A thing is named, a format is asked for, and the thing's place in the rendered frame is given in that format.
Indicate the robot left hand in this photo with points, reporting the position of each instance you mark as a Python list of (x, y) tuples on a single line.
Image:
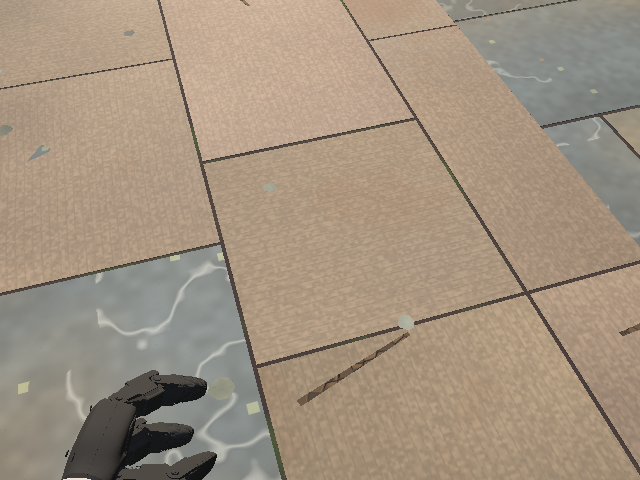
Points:
[(111, 437)]

